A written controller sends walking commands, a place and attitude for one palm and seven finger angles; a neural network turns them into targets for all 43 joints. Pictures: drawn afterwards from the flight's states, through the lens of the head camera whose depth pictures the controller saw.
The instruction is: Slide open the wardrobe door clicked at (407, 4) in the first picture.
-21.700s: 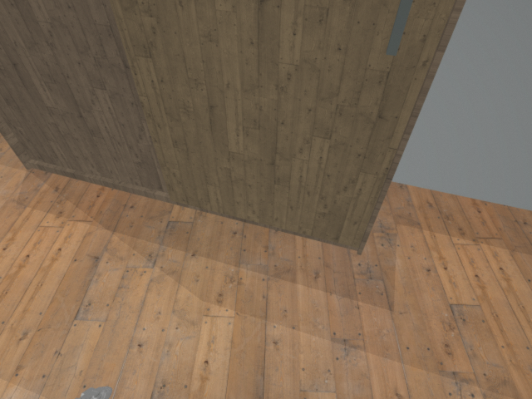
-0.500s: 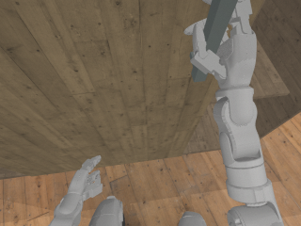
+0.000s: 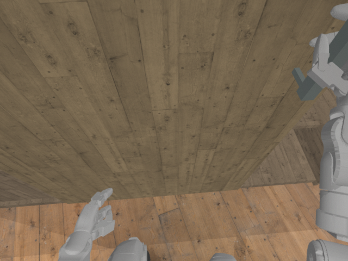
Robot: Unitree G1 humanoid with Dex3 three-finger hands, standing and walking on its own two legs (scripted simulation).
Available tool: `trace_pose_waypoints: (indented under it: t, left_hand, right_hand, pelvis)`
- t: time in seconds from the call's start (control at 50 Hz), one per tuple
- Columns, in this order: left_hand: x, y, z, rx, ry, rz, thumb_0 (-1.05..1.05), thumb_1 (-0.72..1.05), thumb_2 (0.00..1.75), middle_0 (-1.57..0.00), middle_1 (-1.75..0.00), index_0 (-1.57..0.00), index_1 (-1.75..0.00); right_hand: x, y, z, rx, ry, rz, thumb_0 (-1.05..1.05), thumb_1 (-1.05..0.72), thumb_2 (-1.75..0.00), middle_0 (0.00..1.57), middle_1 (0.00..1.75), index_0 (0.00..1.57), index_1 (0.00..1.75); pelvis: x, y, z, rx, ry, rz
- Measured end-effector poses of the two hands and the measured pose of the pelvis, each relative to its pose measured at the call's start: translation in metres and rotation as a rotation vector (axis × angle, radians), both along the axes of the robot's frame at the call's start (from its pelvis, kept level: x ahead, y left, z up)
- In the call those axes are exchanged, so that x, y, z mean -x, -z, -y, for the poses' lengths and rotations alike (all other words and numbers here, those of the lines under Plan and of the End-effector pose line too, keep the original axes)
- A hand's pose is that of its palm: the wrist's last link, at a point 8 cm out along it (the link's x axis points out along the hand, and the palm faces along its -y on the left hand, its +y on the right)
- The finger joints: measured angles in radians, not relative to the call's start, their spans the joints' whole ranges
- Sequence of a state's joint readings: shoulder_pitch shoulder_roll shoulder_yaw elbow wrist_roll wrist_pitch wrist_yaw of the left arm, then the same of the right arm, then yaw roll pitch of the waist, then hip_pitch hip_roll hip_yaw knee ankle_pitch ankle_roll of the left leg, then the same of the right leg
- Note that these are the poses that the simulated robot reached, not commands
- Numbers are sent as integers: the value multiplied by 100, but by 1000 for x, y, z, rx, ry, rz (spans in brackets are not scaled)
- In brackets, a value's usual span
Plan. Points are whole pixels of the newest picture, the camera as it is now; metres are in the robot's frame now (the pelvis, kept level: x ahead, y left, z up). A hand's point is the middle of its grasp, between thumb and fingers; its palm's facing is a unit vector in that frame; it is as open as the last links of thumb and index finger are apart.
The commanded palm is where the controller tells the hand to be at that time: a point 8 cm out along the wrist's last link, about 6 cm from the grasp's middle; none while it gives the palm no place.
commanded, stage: stop walking and hold the door there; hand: right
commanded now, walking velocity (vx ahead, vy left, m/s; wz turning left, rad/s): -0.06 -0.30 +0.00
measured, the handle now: (337, 33) +0.40 -0.27 +0.27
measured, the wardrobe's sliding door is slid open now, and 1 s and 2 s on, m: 0.46 0.46 0.46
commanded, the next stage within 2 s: none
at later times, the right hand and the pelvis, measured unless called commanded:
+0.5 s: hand (319, 63) +0.37 -0.24 +0.24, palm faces +0.47 +0.87 -0.15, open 6.3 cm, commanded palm +0.33 -0.28 +0.22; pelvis -0.03 +0.03 +0.00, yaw +7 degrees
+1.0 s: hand (320, 64) +0.37 -0.25 +0.24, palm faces +0.47 +0.86 -0.20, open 6.0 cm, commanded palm +0.33 -0.29 +0.22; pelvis -0.06 +0.03 +0.00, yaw +10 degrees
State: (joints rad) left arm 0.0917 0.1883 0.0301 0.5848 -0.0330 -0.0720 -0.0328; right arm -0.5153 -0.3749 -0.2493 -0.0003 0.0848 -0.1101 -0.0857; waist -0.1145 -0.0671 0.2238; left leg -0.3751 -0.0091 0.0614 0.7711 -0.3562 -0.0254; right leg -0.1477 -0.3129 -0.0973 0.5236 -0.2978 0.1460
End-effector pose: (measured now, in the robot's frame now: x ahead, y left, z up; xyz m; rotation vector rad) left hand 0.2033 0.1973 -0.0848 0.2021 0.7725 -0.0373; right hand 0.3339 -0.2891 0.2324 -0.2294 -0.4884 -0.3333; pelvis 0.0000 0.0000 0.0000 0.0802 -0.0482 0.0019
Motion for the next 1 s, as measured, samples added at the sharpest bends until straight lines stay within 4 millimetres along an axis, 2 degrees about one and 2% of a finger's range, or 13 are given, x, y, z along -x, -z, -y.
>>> trace_pose_waypoints:
  t: [0.06, 0.14, 0.26, 0.36, 0.42, 0.5, 0.64, 0.8, 1.0]
  left_hand:
    - [-4, 14, -25, 39, -36, 53, 1, 90, 90, -20, -30, -20, -30]
    - [8, 21, -64, 19, -144, 62, 1, 90, 90, -20, -30, -20, -30]
    - [60, 8, -111, -89, -248, 10, 1, 91, 90, -20, -30, -20, -30]
    - [111, -5, -132, -184, -313, -19, 1, 91, 90, -20, -30, -20, -30]
    - [139, -9, -132, -190, -366, -41, 1, 91, 90, -19, -30, -20, -29]
    - [168, -6, -120, -165, -394, -77, 1, 91, 90, -19, -30, -20, -29]
    - [195, 16, -107, -96, -398, -151, 1, 90, 90, -20, -30, -20, -30]
    - [207, 15, -115, -120, -431, -157, 1, 90, 89, -20, -30, -20, -30]
    - [200, 2, -125, -160, -444, -98, 1, 90, 90, -20, -30, -20, -30]
  right_hand:
    - [2, -2, -2, 48, 84, -23, -17, -62, -84, 46, 140, 25, 127]
    - [6, -5, -4, 65, 180, -84, -21, -59, -83, 46, 140, 27, 129]
    - [9, -8, -5, 53, 212, -137, -22, -60, -79, 46, 140, 32, 135]
    - [7, -5, -5, 5, 160, -108, -18, -62, -80, 46, 140, 30, 135]
    - [7, -4, -7, -24, 135, -100, -16, -65, -80, 46, 140, 27, 134]
    - [8, -5, -7, -34, 135, -116, -16, -66, -78, 46, 140, 27, 134]
    - [9, -6, -8, -13, 175, -143, -18, -65, -77, 46, 140, 28, 134]
    - [10, -8, -6, -7, 168, -171, -18, -65, -75, 46, 140, 31, 136]
    - [9, -8, -5, -5, 145, -172, -17, -65, -75, 46, 140, 31, 138]
  pelvis:
    - [-6, 16, -24, 45, -18, -1]
    - [3, 13, -32, 78, -38, -3]
    - [17, 0, -37, 120, -50, -12]
    - [26, 5, -32, 83, -60, -19]
    - [31, 3, -29, 81, -94, -9]
    - [32, -4, -31, 64, -112, -22]
    - [44, 0, -41, 62, -150, -34]
    - [53, -2, -38, 66, -159, -36]
    - [56, -3, -33, 67, -168, -40]
